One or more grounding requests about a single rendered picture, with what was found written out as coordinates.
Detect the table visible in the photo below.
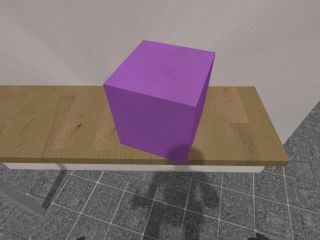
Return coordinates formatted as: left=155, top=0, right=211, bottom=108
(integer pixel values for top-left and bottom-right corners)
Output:
left=0, top=85, right=290, bottom=217

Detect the carton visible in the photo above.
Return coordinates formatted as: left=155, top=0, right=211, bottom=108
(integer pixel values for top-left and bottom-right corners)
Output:
left=103, top=40, right=216, bottom=165

